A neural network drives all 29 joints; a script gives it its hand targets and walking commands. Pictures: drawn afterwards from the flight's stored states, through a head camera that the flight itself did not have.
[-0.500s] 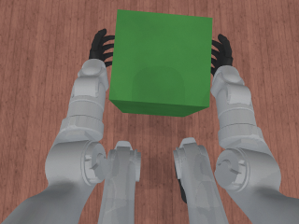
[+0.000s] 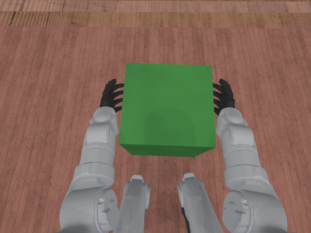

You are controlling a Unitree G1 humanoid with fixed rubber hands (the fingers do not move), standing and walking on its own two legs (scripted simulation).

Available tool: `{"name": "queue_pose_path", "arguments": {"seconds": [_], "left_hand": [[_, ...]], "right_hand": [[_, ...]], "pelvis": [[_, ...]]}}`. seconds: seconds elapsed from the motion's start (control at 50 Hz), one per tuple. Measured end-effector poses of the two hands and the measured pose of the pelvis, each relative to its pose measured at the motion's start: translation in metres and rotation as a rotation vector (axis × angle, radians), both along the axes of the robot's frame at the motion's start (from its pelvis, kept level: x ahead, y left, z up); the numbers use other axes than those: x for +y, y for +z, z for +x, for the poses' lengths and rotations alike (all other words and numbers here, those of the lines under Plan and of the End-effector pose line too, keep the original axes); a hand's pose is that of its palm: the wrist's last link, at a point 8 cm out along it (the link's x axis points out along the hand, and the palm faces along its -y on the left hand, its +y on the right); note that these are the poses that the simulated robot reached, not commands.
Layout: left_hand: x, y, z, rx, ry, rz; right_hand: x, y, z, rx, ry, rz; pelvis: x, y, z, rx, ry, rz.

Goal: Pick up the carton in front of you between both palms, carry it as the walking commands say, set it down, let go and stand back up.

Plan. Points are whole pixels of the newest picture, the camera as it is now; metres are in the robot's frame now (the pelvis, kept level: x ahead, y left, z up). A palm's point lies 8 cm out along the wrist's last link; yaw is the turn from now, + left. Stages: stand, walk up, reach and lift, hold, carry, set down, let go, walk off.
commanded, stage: reach and lift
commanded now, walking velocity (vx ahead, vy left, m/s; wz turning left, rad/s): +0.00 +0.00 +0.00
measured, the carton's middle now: (165, 117) +0.44 -0.01 -0.11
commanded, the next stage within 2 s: hold in 1.88 s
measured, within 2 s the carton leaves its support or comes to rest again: neither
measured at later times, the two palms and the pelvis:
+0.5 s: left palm (83, 100) +0.40 +0.14 +0.11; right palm (259, 95) +0.39 -0.16 +0.12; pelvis +0.06 +0.00 +0.14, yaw +0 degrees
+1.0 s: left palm (36, 84) +0.36 +0.15 +0.23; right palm out of the picture +0.36 -0.15 +0.23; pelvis +0.07 -0.01 +0.21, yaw +0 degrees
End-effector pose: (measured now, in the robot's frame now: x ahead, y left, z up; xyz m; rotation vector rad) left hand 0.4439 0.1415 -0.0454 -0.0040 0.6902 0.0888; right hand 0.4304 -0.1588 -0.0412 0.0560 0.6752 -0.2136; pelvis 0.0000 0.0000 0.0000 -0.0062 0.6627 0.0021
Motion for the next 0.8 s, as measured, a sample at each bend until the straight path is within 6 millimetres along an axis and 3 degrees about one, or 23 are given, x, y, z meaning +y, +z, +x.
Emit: {"name": "queue_pose_path", "arguments": {"seconds": [0.5,0.8], "left_hand": [[0.003,0.158,-0.049,0.003,0.037,-0.003],[0.005,0.247,-0.074,-0.02,0.053,0.008]], "right_hand": [[0.002,0.158,-0.038,0.003,0.035,0.002],[0.004,0.246,-0.057,-0.019,0.071,-0.012]], "pelvis": [[-0.004,0.144,0.056,-0.306,0.002,0.007],[-0.005,0.2,0.079,-0.566,0.003,0.01]]}}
